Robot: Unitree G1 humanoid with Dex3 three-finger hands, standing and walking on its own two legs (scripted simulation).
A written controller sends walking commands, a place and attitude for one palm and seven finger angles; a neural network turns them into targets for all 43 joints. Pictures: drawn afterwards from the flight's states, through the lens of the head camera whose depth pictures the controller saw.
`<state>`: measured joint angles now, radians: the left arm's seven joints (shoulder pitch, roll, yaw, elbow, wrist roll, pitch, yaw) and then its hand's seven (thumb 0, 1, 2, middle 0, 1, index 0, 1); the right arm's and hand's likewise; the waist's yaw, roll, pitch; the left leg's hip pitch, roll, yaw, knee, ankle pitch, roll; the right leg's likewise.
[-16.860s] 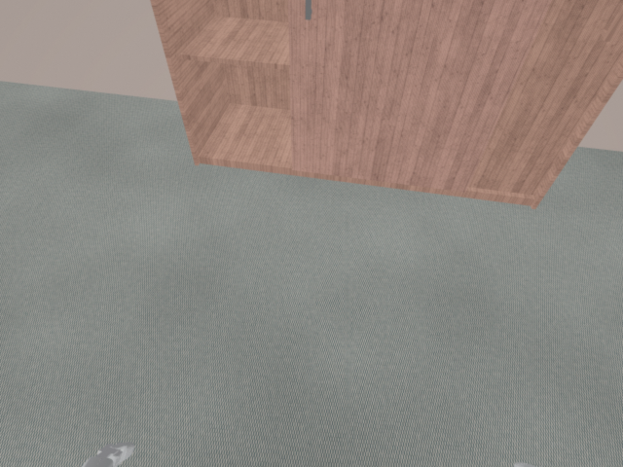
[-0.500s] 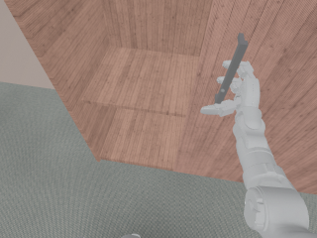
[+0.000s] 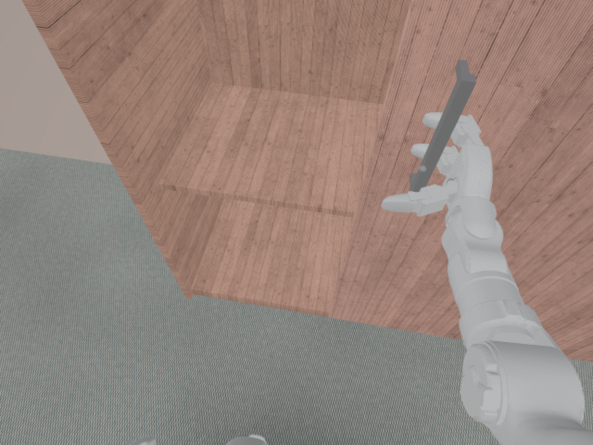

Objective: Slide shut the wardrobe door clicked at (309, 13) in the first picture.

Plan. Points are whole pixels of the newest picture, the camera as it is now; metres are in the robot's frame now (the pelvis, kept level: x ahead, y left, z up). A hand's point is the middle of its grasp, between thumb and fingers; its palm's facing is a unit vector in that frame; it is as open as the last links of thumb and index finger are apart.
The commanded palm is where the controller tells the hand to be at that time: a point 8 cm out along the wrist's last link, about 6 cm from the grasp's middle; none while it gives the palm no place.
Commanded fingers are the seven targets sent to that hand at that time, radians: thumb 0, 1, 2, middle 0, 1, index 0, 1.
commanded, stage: slide the fingers in behind the handle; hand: right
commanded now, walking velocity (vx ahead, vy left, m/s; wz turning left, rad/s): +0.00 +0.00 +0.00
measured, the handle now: (434, 140) +0.53 -0.11 +0.12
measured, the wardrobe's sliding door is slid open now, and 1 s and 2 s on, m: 0.49 0.49 0.49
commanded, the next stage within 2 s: grip the handle and tug to test in 0.32 s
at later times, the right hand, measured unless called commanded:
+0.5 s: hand (422, 170) +0.47 -0.09 +0.12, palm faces +0.00 +1.00 +0.00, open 14.3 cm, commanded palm +0.44 -0.14 +0.11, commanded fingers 0.00 0.27 -0.40 0.32 1.23 0.32 1.23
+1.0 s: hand (423, 167) +0.47 -0.09 +0.12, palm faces +0.01 +1.00 -0.01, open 7.6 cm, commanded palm +0.44 -0.13 +0.11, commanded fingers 0.00 -0.90 -0.90 0.45 1.40 0.45 1.40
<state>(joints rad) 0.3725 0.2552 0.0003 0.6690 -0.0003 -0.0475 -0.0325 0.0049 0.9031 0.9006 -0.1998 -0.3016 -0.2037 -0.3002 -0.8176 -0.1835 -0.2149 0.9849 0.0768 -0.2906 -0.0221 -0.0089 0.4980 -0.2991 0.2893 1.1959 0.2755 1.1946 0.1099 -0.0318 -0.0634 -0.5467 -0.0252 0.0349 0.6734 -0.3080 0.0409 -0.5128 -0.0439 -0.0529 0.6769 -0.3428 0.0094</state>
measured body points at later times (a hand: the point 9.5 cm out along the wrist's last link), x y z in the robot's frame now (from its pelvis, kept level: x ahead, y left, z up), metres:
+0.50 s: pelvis +0.01 -0.01 +0.00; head +0.06 +0.00 +0.45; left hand +0.05 +0.24 -0.13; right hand +0.46 -0.14 +0.12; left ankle +0.01 +0.09 -0.72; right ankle -0.01 -0.13 -0.72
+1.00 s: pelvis +0.02 -0.01 +0.00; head +0.07 +0.01 +0.45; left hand +0.07 +0.24 -0.12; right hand +0.47 -0.14 +0.12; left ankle +0.01 +0.09 -0.72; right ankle -0.01 -0.13 -0.72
